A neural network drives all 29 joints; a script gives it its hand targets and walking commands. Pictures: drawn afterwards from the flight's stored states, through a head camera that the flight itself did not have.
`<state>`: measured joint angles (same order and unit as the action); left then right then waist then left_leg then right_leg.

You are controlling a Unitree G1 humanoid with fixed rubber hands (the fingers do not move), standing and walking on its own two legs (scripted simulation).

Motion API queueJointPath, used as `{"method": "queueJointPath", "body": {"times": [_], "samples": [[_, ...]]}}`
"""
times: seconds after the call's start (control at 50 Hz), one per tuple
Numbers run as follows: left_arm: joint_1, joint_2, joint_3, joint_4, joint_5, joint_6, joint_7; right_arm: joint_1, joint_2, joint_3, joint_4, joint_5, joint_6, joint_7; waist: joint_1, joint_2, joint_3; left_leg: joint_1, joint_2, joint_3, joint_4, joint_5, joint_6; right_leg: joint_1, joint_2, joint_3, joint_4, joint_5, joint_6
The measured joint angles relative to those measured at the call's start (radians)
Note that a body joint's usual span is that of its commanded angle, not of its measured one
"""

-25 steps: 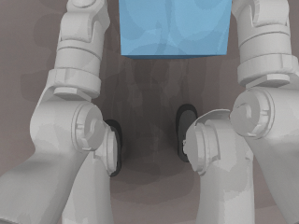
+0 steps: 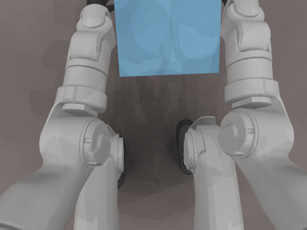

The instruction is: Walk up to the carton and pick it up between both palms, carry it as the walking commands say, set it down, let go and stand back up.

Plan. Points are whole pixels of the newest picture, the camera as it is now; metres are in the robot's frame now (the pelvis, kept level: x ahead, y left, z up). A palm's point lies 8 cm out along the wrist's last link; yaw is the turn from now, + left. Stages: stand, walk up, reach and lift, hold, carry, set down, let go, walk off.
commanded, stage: reach and lift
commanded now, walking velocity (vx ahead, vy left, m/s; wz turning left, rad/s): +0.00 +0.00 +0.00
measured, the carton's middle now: (165, 24) +0.53 -0.07 -0.20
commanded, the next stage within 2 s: none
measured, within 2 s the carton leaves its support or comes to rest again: neither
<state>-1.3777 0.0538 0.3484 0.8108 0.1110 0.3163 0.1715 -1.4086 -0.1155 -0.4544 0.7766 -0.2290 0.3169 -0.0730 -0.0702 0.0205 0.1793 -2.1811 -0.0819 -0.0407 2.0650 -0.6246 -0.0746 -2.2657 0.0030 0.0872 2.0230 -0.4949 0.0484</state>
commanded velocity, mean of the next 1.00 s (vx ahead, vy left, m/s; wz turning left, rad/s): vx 0.00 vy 0.00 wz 0.00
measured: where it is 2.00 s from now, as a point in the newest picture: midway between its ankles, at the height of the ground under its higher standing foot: (151, 162)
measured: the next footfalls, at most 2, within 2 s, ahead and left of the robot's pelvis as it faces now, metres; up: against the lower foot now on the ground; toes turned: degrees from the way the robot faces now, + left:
none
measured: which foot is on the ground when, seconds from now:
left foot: down 0.00-1.00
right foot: down 0.00-1.00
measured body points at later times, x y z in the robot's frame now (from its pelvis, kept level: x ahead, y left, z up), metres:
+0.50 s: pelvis +0.00 +0.00 +0.03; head +0.35 -0.04 +0.32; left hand +0.56 +0.06 -0.08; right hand +0.55 -0.20 -0.07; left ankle +0.10 +0.13 -0.38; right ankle +0.12 -0.14 -0.38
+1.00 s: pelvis +0.00 +0.00 +0.08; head +0.31 -0.04 +0.41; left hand +0.54 +0.06 -0.01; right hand +0.53 -0.20 +0.00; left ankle +0.10 +0.13 -0.38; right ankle +0.12 -0.14 -0.38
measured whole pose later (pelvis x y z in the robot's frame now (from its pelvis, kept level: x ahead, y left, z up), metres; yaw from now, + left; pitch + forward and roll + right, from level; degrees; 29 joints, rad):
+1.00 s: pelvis +0.00 +0.00 +0.08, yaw -1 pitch +44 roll +4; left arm -1.21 -0.07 0.50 0.66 0.24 0.39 0.11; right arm -1.24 0.01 -0.51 0.66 -0.31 0.40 -0.06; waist -0.05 0.02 -0.02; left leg -1.99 -0.07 -0.04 1.78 -0.56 -0.07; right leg -2.07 0.02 0.09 1.75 -0.44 0.05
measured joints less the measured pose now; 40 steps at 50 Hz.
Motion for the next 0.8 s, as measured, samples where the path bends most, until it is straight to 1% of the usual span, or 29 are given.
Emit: {"method": "queueJointPath", "body": {"times": [0.2,0.32,0.48,0.8], "samples": [[0.003,-0.027,0.065,-0.036,0.062,0.018,-0.027,0.017,0.028,-0.029,-0.035,-0.04,0.019,0.01,0.004,-0.003,-0.037,0.027,0.007,0.003,-0.064,0.013,0.002,0.025,0.005,0.003,-0.061,0.013,0.0],[0.028,-0.043,0.068,-0.082,0.065,0.031,-0.027,0.042,0.046,-0.026,-0.074,-0.04,0.034,-0.002,0.007,-0.004,-0.052,0.038,0.007,0.002,-0.086,0.015,0.002,0.037,0.006,0.004,-0.082,0.013,0.0],[0.07,-0.067,0.074,-0.124,0.071,0.046,-0.026,0.081,0.061,-0.025,-0.107,-0.036,0.05,0.006,0.009,-0.002,-0.089,0.061,0.007,0.0,-0.115,0.015,0.003,0.061,0.008,0.003,-0.111,0.011,0.001],[0.137,-0.109,0.127,-0.14,0.111,0.059,-0.045,0.139,0.097,-0.048,-0.107,-0.066,0.064,0.013,0.014,0.001,-0.169,0.142,0.013,0.0,-0.218,0.041,0.004,0.14,0.014,0.006,-0.21,0.034,-0.003]]}}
